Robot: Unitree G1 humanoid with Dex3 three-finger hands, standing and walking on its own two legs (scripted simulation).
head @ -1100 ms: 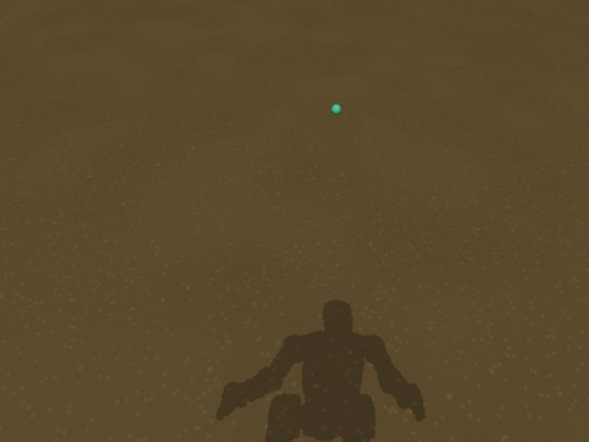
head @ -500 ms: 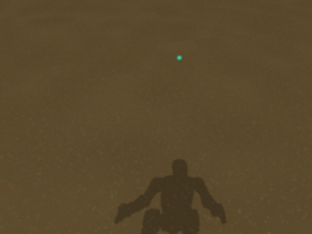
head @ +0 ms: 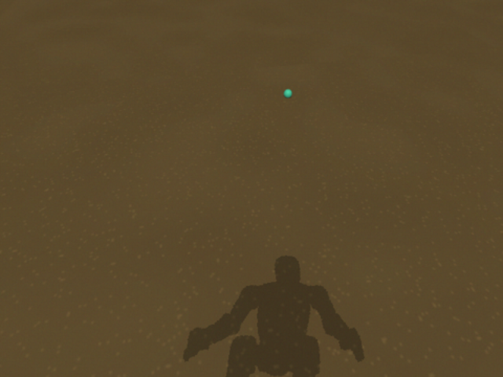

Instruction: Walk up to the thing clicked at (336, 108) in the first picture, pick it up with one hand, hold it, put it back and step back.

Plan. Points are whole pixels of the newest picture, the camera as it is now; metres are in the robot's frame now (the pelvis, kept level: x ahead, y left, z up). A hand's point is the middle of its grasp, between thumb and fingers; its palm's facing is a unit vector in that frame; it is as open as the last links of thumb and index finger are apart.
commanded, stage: stand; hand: left
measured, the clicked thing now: (287, 93) +2.23 -0.26 -0.75
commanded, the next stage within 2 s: walk up in 0.02 s
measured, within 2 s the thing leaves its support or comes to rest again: neither
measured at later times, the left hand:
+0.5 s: hand (175, 332) +0.26 +0.16 -0.13, palm faces -0.07 -0.90 -0.42, open 7.4 cm
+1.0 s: hand (212, 231) +0.53 +0.12 -0.18, palm faces -0.22 -0.91 -0.35, open 7.4 cm
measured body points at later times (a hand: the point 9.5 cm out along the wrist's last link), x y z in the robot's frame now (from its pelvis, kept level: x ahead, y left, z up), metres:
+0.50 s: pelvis +0.14 -0.12 -0.03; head +0.12 -0.15 +0.42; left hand +0.27 +0.20 -0.11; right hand +0.16 -0.48 -0.16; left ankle +0.05 +0.04 -0.68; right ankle +0.18 -0.24 -0.75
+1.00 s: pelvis +0.45 -0.15 -0.02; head +0.49 -0.14 +0.42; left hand +0.54 +0.16 -0.15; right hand +0.53 -0.49 -0.11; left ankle +0.54 -0.04 -0.75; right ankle +0.27 -0.25 -0.66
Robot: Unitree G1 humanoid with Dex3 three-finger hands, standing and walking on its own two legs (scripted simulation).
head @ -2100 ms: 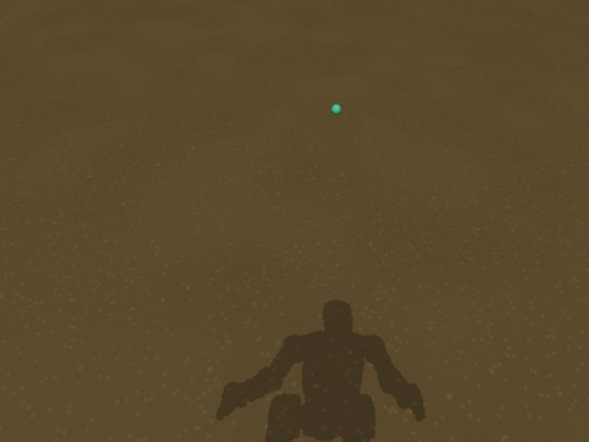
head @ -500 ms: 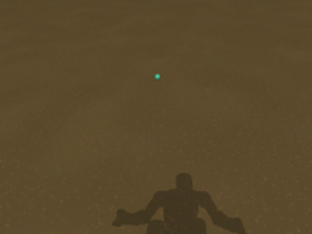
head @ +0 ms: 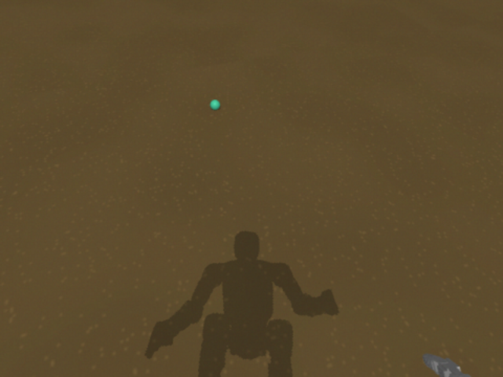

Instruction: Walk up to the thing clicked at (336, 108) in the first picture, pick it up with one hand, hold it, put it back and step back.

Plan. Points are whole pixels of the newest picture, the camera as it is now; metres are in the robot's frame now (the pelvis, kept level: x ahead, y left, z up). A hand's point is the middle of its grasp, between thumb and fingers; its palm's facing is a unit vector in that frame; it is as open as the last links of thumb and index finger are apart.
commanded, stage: walk up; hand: left
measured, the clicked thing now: (215, 104) +1.76 +0.25 -0.73
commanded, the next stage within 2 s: none
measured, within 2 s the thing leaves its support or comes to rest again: neither
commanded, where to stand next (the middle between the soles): +1.41 +0.03 m, yaw -1 degrees
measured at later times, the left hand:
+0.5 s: hand (157, 248) +0.40 +0.21 -0.10, palm faces -0.01 -0.92 -0.39, open 7.4 cm
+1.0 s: hand (155, 169) +0.64 +0.27 -0.14, palm faces -0.03 -0.94 -0.33, open 7.4 cm
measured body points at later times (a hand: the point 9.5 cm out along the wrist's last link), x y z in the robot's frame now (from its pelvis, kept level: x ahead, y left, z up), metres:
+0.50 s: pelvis +0.31 -0.06 +0.01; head +0.32 -0.09 +0.46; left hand +0.40 +0.26 -0.08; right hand +0.38 -0.37 -0.13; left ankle +0.28 +0.11 -0.64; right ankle +0.36 -0.16 -0.73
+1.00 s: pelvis +0.58 +0.00 +0.01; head +0.60 +0.02 +0.46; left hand +0.64 +0.32 -0.11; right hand +0.67 -0.31 -0.08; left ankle +0.60 +0.10 -0.73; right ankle +0.56 -0.15 -0.65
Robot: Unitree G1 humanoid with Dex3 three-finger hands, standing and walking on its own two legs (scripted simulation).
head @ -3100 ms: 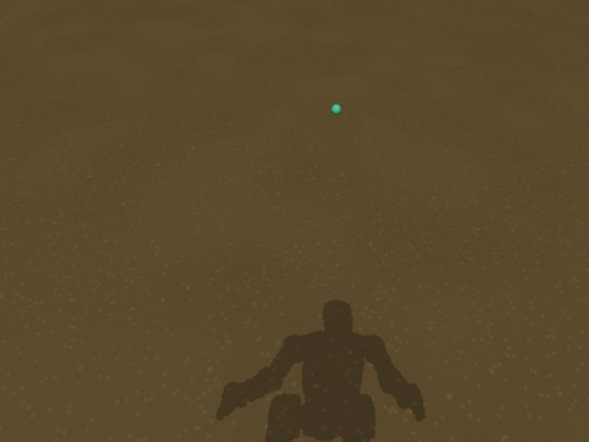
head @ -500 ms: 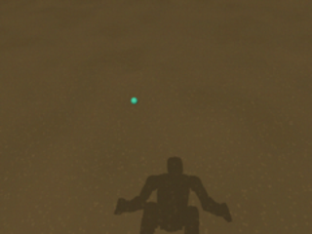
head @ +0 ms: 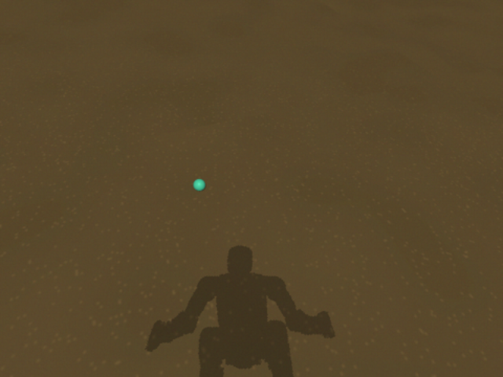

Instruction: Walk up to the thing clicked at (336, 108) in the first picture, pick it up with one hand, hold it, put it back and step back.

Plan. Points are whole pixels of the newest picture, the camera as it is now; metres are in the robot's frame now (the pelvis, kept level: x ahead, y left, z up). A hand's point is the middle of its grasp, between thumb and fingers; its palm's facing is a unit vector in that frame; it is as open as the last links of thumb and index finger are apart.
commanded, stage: walk up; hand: left
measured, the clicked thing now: (199, 184) +1.19 +0.23 -0.74
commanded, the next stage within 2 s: none
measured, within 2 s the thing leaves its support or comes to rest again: neither
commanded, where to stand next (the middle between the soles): +0.83 +0.01 m, yaw -2 degrees
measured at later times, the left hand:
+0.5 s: hand (134, 307) +0.30 +0.22 -0.11, palm faces -0.01 -0.92 -0.40, open 7.4 cm
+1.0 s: hand (115, 249) +0.44 +0.31 -0.16, palm faces -0.01 -0.95 -0.31, open 7.4 cm
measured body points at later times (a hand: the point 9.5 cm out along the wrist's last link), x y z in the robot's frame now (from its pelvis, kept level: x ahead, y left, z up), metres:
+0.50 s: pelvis +0.22 -0.04 +0.00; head +0.23 -0.08 +0.45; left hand +0.30 +0.27 -0.09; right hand +0.28 -0.36 -0.13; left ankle +0.23 +0.12 -0.66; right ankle +0.26 -0.14 -0.74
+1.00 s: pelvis +0.41 +0.03 +0.00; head +0.41 +0.07 +0.45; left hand +0.44 +0.36 -0.14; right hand +0.49 -0.28 -0.09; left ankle +0.44 +0.13 -0.74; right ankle +0.42 -0.13 -0.67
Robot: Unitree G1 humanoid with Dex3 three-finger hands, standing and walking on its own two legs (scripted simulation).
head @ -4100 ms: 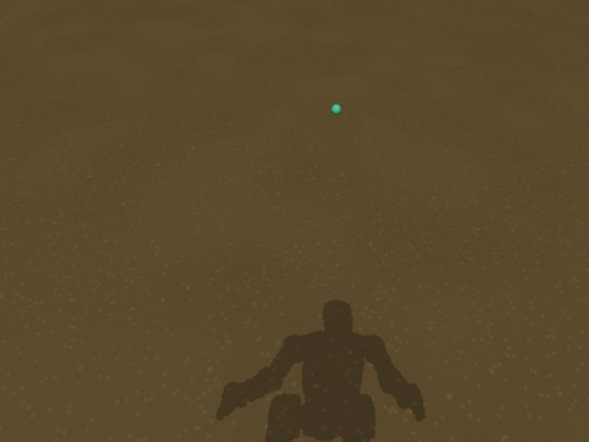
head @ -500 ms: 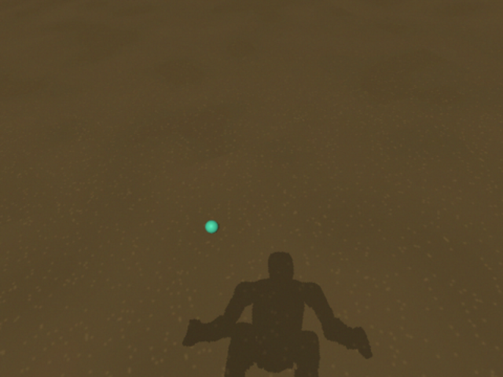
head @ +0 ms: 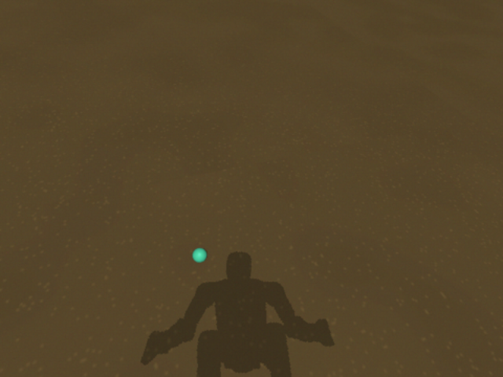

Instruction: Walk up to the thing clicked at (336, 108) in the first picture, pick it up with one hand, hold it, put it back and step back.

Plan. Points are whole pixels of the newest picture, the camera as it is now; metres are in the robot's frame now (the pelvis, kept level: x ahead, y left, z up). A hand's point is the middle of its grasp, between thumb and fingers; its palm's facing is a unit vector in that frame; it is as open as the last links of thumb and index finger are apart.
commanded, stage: walk up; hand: left
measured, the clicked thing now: (199, 255) +0.79 +0.17 -0.74
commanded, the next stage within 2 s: none
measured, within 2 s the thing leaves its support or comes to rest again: neither
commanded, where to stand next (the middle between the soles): +0.42 -0.03 m, yaw -4 degrees
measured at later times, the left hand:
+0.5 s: hand (123, 328) +0.26 +0.23 -0.12, palm faces -0.06 -0.91 -0.40, open 7.4 cm
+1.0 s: hand (116, 269) +0.40 +0.29 -0.16, palm faces -0.14 -0.94 -0.31, open 7.4 cm
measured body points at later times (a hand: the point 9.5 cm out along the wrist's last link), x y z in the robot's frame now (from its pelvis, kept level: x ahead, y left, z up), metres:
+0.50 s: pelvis +0.17 -0.03 +0.00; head +0.18 -0.06 +0.45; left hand +0.26 +0.28 -0.09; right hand +0.22 -0.35 -0.13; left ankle +0.20 +0.12 -0.67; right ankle +0.22 -0.15 -0.74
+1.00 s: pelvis +0.31 +0.02 +0.00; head +0.34 +0.06 +0.45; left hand +0.40 +0.34 -0.14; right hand +0.30 -0.30 -0.09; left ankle +0.34 +0.12 -0.74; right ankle +0.38 -0.15 -0.68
